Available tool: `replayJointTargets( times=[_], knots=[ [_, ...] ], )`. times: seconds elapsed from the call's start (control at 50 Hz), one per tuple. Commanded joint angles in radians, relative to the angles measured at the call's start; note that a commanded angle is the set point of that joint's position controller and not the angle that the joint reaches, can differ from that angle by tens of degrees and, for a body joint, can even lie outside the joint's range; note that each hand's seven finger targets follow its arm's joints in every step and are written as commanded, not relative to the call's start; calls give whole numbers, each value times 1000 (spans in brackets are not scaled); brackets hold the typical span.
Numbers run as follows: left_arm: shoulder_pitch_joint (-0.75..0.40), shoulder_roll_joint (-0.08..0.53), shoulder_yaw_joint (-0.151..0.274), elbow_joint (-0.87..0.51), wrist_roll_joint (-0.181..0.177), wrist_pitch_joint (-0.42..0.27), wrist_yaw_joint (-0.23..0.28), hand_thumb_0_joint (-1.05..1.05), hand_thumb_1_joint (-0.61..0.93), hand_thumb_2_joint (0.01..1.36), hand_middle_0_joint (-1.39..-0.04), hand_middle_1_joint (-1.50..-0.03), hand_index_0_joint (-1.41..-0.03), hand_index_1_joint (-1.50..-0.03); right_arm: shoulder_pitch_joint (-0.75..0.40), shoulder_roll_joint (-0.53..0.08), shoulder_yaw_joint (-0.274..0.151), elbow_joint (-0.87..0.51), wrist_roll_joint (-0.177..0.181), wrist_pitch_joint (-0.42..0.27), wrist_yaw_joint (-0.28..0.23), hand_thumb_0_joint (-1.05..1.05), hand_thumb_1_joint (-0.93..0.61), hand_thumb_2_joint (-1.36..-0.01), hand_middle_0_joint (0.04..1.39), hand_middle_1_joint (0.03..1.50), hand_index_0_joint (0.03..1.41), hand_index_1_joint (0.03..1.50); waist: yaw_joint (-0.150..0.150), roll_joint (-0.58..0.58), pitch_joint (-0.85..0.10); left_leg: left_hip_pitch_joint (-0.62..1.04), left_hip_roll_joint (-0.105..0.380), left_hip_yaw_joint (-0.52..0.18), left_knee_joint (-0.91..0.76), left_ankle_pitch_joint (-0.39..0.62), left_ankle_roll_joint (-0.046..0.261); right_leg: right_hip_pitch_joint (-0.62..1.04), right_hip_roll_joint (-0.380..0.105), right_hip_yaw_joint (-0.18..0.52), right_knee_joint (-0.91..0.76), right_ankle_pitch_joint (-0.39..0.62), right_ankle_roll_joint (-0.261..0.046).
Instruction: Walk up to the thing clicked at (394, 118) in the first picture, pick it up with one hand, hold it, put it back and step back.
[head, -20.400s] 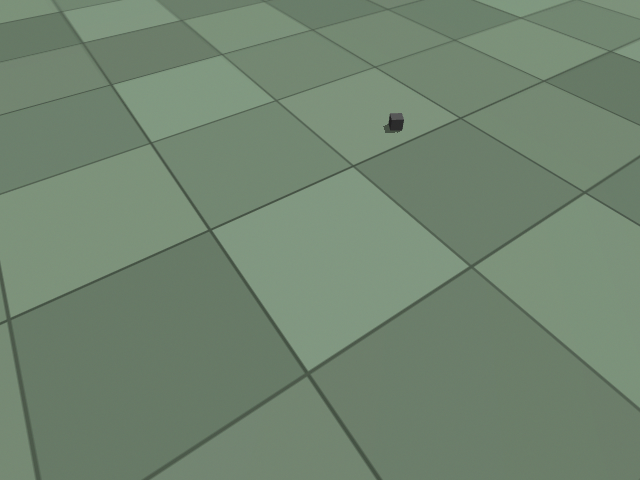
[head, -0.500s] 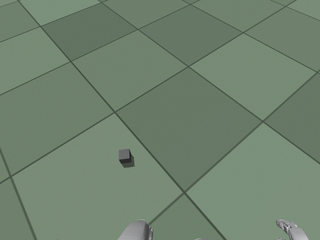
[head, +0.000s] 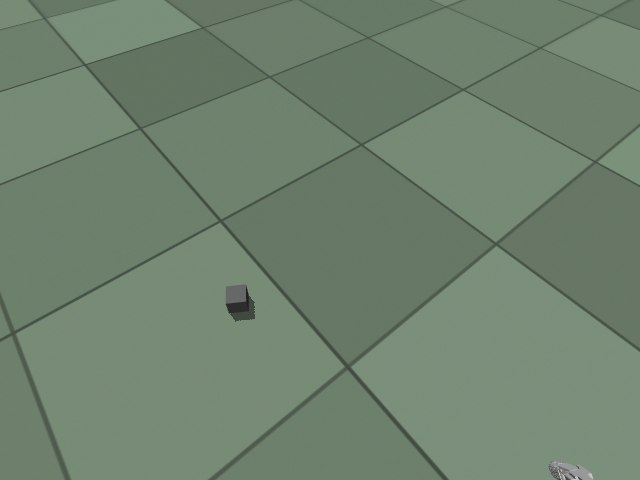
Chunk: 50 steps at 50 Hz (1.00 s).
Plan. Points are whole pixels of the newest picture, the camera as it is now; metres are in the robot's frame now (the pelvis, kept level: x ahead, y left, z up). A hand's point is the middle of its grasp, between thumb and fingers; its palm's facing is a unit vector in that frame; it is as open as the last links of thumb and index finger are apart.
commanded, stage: walk up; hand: left
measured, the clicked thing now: (237, 298) +0.76 +0.30 -0.72
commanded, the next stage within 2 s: stand in 0.80 s
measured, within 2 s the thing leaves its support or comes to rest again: neither
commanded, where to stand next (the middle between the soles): +0.38 +0.06 m, yaw +0 degrees
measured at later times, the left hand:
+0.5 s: hand out of the picture +0.07 +0.27 -0.13, palm faces +0.07 -0.93 -0.35, open 7.4 cm
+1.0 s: hand out of the picture +0.06 +0.26 -0.13, palm faces +0.06 -0.94 -0.34, open 7.4 cm
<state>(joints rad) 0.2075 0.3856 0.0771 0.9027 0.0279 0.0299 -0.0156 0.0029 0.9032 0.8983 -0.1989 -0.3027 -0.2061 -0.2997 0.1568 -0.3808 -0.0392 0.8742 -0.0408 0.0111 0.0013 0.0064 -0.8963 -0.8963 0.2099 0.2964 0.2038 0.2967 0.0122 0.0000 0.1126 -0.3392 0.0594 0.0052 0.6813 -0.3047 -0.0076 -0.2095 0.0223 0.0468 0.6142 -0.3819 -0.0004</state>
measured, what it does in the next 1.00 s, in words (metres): stands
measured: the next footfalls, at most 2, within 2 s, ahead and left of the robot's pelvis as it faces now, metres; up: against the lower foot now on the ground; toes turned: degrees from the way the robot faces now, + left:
none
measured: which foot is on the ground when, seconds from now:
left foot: down 0.00-1.00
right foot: down 0.00-1.00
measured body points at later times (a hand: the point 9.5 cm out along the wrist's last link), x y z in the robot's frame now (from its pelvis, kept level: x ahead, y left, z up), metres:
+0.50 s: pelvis -0.01 +0.00 +0.02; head +0.00 +0.00 +0.46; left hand +0.07 +0.32 -0.11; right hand +0.09 -0.29 -0.11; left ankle +0.00 +0.13 -0.72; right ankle -0.02 -0.13 -0.72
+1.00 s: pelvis +0.00 +0.01 +0.02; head +0.01 +0.01 +0.47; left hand +0.06 +0.31 -0.11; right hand +0.13 -0.28 -0.10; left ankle +0.00 +0.13 -0.72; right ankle -0.02 -0.13 -0.72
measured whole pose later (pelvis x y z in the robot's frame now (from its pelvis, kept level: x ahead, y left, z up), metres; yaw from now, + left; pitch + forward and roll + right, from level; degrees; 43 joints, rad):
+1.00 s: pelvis +0.00 +0.01 +0.02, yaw +3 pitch -3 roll +0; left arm 0.08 0.35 0.02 1.13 0.01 0.00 0.00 0.00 0.90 0.90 -0.20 -0.30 -0.21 -0.30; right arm 0.05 -0.34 -0.01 1.08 0.00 -0.01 0.01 0.01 -0.90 -0.90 0.21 0.30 0.20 0.30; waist 0.02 0.00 0.08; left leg -0.14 -0.01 -0.06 0.39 -0.20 0.00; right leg -0.08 -0.02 0.00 0.35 -0.23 0.03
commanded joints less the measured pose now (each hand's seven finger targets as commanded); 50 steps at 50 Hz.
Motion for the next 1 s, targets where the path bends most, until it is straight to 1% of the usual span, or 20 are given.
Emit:
replayJointTargets(
  times=[0.0,0.02,0.06,0.12,0.18,0.2,0.22,0.24,0.26,0.32,0.36,0.4,0.46,0.56,0.76,0.78,0.82,0.86,0.92,0.98],
  knots=[
    [-11,328,81,-46,17,-68,30,0,900,900,-200,-300,-200,-300,-52,-160,-45,-79,23,-4,-18,0,-900,-900,200,300,200,300,37,-189,-89,-140,-64,-102,148,-288,20,-42,-363,506,-384,-230,-202],
    [-88,325,71,-70,20,-71,26,0,900,900,-200,-300,-200,-300,-45,-206,-63,-50,22,-5,-18,0,-900,-900,200,300,200,300,16,-142,-2,-44,-40,-167,228,-272,7,-216,-397,542,-391,-288,-239],
    [-120,244,51,-64,11,-85,29,0,900,900,-200,-300,-200,-300,-20,-194,-56,-19,37,-16,-6,0,-900,-900,200,300,200,300,-9,-63,5,-60,-55,-152,183,-182,9,-121,-288,338,-322,-84,-182],
    [-87,243,52,-38,9,-84,24,0,900,900,-200,-300,-200,-300,5,-177,-48,8,24,-31,1,0,-900,-900,200,300,200,300,11,-159,-46,13,-65,-82,30,-160,6,-72,-243,236,-289,16,-150],
    [-112,218,35,-34,1,-64,17,0,900,900,-200,-300,-200,-300,53,-164,-55,41,16,-44,2,0,-900,-900,200,300,200,300,-25,-140,-73,196,-83,-30,-275,-3,17,-100,-196,139,-185,98,-103],
    [-101,181,20,-28,-3,-61,17,0,900,900,-200,-300,-200,-300,55,-184,-66,46,7,-51,-3,0,-900,-900,200,300,200,300,-31,-80,-96,270,-24,-132,-312,46,36,-146,-164,98,-112,165,-73],
    [-85,137,5,-21,-19,-59,14,0,900,900,-200,-300,-200,-300,23,-223,-68,36,3,-59,-7,0,-900,-900,200,300,200,300,-11,63,-114,254,124,-358,-380,2,95,-183,-74,27,-30,86,-22],
    [-75,162,16,8,-30,-57,19,0,900,900,-200,-300,-200,-300,-19,-254,-66,30,13,-58,-1,0,-900,-900,200,300,200,300,19,80,-118,114,196,-418,-401,-131,169,-66,-38,-32,-7,-86,-14],
    [-74,181,19,22,-23,-60,18,0,900,900,-200,-300,-200,-300,-43,-251,-63,29,12,-56,4,0,-900,-900,200,300,200,300,20,61,-102,26,183,-384,-400,-178,171,18,-46,-23,-23,-95,-21],
    [-55,184,18,52,-17,-80,21,0,900,900,-200,-300,-200,-300,-81,-197,-42,41,20,-51,4,0,-900,-900,200,300,200,300,35,77,-90,11,46,-209,-296,14,60,103,-84,44,-215,96,-43],
    [-80,229,25,59,-14,-86,22,0,900,900,-200,-300,-200,-300,-46,-176,-35,63,24,-49,3,0,-900,-900,200,300,200,300,7,18,-102,35,-12,-138,-224,66,33,93,-158,130,-255,128,-75],
    [-125,223,20,56,-17,-84,25,0,900,900,-200,-300,-200,-300,-28,-176,-37,87,22,-49,0,0,-900,-900,200,300,200,300,-11,16,-96,85,-6,-135,-222,116,36,48,-167,117,-245,151,-78],
    [-146,200,12,72,-18,-82,26,0,900,900,-200,-300,-200,-300,-49,-174,-35,94,24,-53,2,0,-900,-900,200,300,200,300,-6,-7,-107,90,20,-160,-245,203,57,83,-129,49,-231,235,-51],
    [-156,193,11,95,-24,-80,29,0,900,900,-200,-300,-200,-300,-60,-164,-34,112,27,-54,-4,0,-900,-900,200,300,200,300,0,0,-156,121,27,-145,-240,356,55,152,-133,25,-204,341,-41],
    [-178,183,1,122,-20,-74,28,0,900,900,-200,-300,-200,-300,-126,-164,-36,120,23,-46,-5,0,-900,-900,200,300,200,300,6,39,-154,150,39,-162,-287,317,57,143,-123,0,-232,293,-29],
    [-180,158,-16,136,-23,-69,26,0,900,900,-200,-300,-200,-300,-121,-174,-24,124,27,-51,-9,0,-900,-900,200,300,200,300,-5,29,-144,186,55,-171,-306,462,48,134,-133,25,-240,406,-17],
    [-166,163,-19,139,-28,-67,29,0,900,900,-200,-300,-200,-300,-121,-188,-26,132,31,-53,-12,0,-900,-900,200,300,200,300,-3,42,-185,257,59,-160,-289,564,39,146,-134,16,-250,467,-10],
    [-173,178,-17,147,-26,-65,32,0,900,900,-200,-300,-200,-300,-128,-176,-23,136,35,-51,-14,0,-900,-900,200,300,200,300,-6,25,-203,278,59,-151,-296,565,37,168,-137,15,-260,482,-11],
    [-186,174,-22,157,-22,-60,27,0,900,900,-200,-300,-200,-300,-141,-174,-16,141,35,-44,-15,0,-900,-900,200,300,200,300,-9,27,-166,230,53,-150,-346,408,31,173,-132,20,-295,377,-6],
    [-171,172,-27,172,-22,-60,25,0,900,900,-200,-300,-200,-300,-156,-178,-15,149,36,-45,-12,0,-900,-900,200,300,200,300,-2,27,-168,243,53,-148,-358,381,28,169,-137,23,-313,355,-10]
  ],
)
